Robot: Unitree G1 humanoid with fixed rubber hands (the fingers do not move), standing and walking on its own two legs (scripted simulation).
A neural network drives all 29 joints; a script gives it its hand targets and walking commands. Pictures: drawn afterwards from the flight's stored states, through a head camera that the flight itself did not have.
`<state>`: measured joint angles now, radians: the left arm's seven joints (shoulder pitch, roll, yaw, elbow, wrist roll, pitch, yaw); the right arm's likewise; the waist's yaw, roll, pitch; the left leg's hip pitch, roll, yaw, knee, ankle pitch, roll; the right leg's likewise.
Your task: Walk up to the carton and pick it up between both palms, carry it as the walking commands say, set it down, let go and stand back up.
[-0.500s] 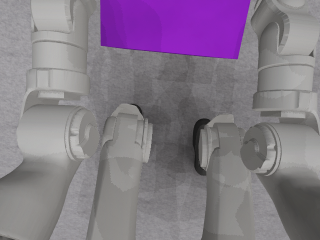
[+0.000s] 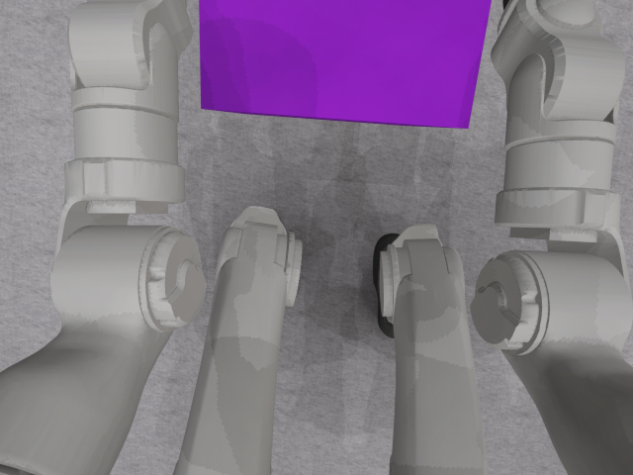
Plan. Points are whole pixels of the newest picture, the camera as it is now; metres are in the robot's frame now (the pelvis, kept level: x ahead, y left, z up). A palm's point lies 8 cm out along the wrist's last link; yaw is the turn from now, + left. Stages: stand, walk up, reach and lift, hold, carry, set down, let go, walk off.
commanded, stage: reach and lift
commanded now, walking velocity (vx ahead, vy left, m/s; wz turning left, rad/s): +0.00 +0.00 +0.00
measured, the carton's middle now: out of the picture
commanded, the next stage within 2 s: none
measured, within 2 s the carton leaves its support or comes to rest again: neither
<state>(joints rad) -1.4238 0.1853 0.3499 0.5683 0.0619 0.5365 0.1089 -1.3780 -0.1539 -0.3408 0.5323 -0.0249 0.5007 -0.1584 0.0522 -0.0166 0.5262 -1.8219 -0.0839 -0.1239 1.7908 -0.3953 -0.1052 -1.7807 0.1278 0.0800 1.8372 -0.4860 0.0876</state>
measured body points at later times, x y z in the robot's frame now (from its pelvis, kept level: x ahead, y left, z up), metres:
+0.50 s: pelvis +0.00 +0.00 +0.05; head +0.32 +0.02 +0.35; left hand +0.54 +0.18 -0.02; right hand +0.55 -0.12 -0.03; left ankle +0.18 +0.14 -0.45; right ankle +0.15 -0.13 -0.45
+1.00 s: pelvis +0.00 -0.01 +0.11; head +0.29 +0.02 +0.44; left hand +0.52 +0.18 +0.05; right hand +0.53 -0.13 +0.05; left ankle +0.18 +0.14 -0.45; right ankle +0.15 -0.13 -0.45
